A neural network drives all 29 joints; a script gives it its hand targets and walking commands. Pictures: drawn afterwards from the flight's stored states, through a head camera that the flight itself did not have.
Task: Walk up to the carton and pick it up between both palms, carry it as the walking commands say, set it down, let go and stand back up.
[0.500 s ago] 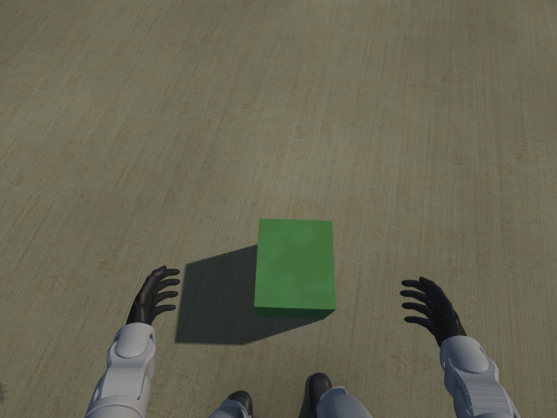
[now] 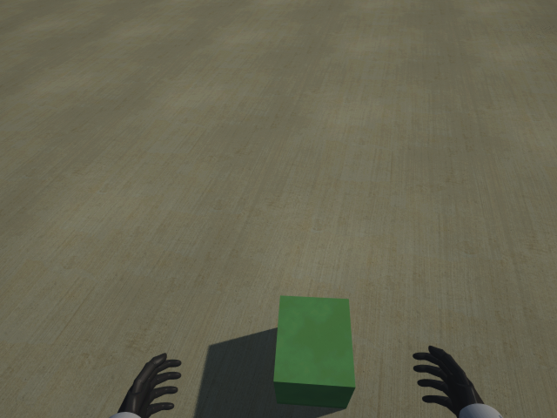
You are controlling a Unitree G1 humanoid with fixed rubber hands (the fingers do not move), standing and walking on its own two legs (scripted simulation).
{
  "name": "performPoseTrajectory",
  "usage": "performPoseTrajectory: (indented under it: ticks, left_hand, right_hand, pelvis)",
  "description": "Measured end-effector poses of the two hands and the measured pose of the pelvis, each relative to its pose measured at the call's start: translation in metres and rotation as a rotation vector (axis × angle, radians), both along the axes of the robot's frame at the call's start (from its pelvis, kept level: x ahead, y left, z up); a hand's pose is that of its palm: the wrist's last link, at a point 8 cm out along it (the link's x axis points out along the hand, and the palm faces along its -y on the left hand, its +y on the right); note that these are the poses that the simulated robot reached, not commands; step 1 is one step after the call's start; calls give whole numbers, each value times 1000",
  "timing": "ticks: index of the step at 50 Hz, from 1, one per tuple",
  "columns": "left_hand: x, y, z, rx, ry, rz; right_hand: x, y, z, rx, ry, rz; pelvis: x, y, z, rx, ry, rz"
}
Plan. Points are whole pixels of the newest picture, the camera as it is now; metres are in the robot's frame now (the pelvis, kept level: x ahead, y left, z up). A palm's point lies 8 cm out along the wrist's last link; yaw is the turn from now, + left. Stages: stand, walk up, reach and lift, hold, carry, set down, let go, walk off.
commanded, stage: let go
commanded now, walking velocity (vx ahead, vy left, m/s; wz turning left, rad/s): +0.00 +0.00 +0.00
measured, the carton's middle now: (312, 351) +0.46 -0.07 -0.66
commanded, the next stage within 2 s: stand in 0.20 s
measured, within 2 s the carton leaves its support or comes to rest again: neither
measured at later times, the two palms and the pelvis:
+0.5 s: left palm out of the picture +0.14 +0.29 -0.08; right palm out of the picture +0.14 -0.29 -0.08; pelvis +0.02 +0.00 -0.01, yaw +0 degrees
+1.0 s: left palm out of the picture +0.11 +0.30 -0.09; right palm out of the picture +0.12 -0.28 -0.09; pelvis +0.01 +0.00 +0.00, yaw +1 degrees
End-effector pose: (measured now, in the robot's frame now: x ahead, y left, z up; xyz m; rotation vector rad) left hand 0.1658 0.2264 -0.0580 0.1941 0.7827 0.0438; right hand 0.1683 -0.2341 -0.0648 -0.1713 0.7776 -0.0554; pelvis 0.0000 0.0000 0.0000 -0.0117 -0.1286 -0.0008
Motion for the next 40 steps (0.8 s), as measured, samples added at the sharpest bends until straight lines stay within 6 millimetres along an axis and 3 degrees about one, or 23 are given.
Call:
performPoseTrajectory:
  ticks: [12,23,31,40]
  left_hand:
    - [-6,-6,-13,25,24,5]
    - [-23,57,-22,182,77,71]
    - [-26,73,-22,205,95,92]
    - [-30,71,-25,194,113,88]
  right_hand:
    - [-16,-17,-5,-50,93,-40]
    - [-29,-57,-16,-171,88,-80]
    - [-26,-51,-23,-186,112,-60]
    - [-21,-46,-21,-190,67,-66]
  pelvis:
    - [-2,-12,-1,4,10,-28]
    - [16,-4,-7,-6,112,5]
    - [22,5,-8,-3,125,14]
    - [19,9,-7,6,115,15]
